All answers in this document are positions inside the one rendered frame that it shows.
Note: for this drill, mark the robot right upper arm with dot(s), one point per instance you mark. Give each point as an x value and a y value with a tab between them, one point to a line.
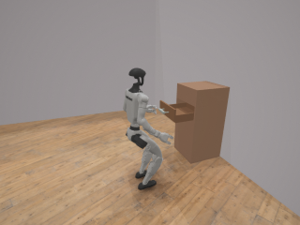
143	101

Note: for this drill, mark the handle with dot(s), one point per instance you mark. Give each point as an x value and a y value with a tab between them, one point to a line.
161	110

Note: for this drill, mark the drawer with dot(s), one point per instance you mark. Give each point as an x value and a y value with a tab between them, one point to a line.
178	112

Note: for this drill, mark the right robot forearm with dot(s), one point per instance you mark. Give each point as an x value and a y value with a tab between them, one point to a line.
146	127

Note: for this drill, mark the robot left upper arm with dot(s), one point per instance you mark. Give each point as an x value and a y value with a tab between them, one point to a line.
125	101

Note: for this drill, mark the left robot hand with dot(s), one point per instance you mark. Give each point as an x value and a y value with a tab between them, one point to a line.
149	109

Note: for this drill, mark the cabinet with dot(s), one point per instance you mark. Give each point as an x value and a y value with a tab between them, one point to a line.
201	138

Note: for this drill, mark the robot head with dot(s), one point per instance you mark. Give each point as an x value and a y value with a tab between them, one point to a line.
137	73

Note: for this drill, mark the right robot shin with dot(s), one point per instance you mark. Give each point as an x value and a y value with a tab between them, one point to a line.
152	169

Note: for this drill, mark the right robot hand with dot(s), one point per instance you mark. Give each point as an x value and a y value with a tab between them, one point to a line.
165	136

